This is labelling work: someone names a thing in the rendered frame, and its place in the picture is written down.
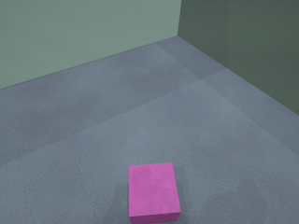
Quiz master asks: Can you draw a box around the carton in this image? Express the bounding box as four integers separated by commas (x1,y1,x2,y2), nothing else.
129,162,181,224

